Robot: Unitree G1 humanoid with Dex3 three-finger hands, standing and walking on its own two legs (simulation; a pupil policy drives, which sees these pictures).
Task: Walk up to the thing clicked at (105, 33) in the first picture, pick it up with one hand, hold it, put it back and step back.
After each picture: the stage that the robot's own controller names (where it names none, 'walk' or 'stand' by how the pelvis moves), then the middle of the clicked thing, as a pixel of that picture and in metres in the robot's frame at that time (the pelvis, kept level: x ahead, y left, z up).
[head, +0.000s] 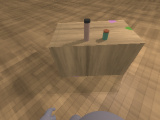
stand; (105, 34) +0.97 -0.10 -0.03
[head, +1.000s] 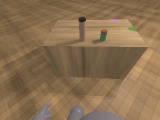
rise first; (103, 35) +0.88 -0.04 +0.00
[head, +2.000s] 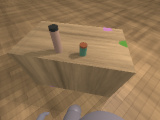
walk; (83, 49) +0.58 +0.14 +0.01
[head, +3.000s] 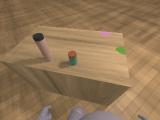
stand; (72, 58) +0.48 +0.21 +0.00
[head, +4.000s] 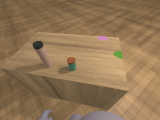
stand; (71, 64) +0.46 +0.20 -0.03
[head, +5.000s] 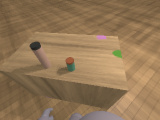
stand; (70, 64) +0.45 +0.21 -0.02
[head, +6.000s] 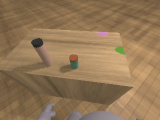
stand; (74, 62) +0.45 +0.17 -0.02
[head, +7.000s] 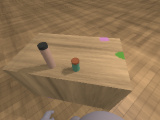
stand; (75, 64) +0.46 +0.17 -0.03
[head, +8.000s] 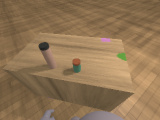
stand; (76, 65) +0.45 +0.16 -0.03
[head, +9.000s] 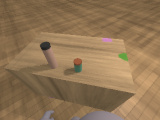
stand; (78, 65) +0.45 +0.15 -0.03
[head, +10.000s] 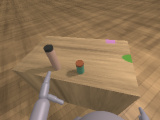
rise first; (80, 67) +0.45 +0.16 -0.03
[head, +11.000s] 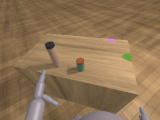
go down; (80, 65) +0.46 +0.16 -0.03
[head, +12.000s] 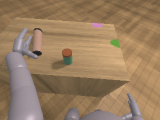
go down; (67, 57) +0.47 +0.16 +0.01
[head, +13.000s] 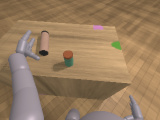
approach; (68, 59) +0.46 +0.16 +0.02
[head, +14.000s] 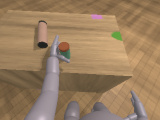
close in; (65, 51) +0.47 +0.17 +0.05
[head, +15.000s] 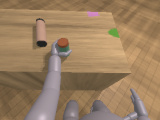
lift; (64, 48) +0.50 +0.15 +0.06
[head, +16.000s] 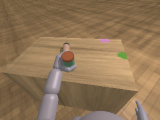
lift; (68, 62) +0.34 +0.16 +0.18
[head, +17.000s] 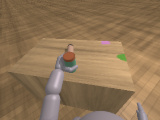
hold; (70, 62) +0.33 +0.16 +0.18
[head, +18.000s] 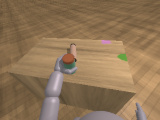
hold; (69, 64) +0.32 +0.16 +0.17
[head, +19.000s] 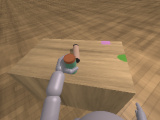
hold; (70, 64) +0.33 +0.16 +0.16
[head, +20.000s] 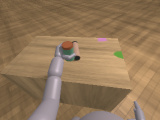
crouch; (68, 51) +0.42 +0.17 +0.18
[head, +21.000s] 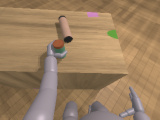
lower; (60, 49) +0.49 +0.18 +0.04
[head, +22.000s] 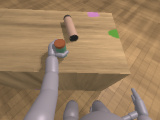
lower; (61, 49) +0.49 +0.17 +0.05
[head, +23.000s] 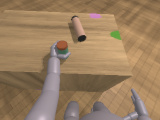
lower; (63, 50) +0.48 +0.17 +0.05
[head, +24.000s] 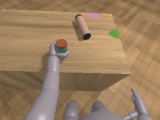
lower; (62, 49) +0.49 +0.17 +0.05
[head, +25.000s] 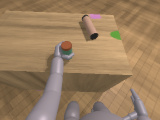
loosen; (67, 51) +0.48 +0.14 +0.05
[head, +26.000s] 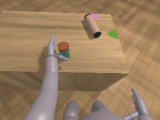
withdraw; (64, 51) +0.48 +0.15 +0.05
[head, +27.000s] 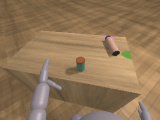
sink last; (80, 64) +0.44 +0.13 +0.01
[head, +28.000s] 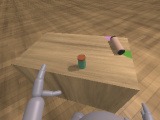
stand; (81, 61) +0.48 +0.14 +0.01
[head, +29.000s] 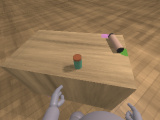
stand; (77, 61) +0.46 +0.15 +0.01
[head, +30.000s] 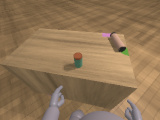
stand; (78, 60) +0.47 +0.14 +0.02
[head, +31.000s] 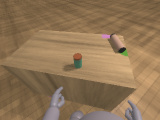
stand; (77, 61) +0.47 +0.15 +0.02
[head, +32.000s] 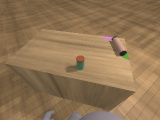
stand; (80, 62) +0.47 +0.14 -0.02
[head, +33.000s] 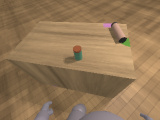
walk; (77, 53) +0.51 +0.16 +0.00
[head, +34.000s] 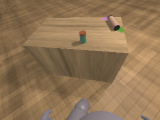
walk; (82, 37) +0.76 +0.18 -0.01
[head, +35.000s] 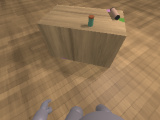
walk; (90, 21) +1.07 +0.10 -0.01
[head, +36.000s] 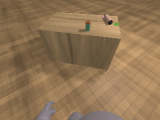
stand; (87, 26) +1.10 +0.14 -0.02
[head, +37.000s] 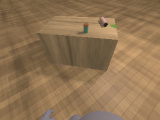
stand; (85, 28) +1.11 +0.15 -0.03
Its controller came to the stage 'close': yes
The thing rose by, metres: 0.21
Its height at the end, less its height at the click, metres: +0.00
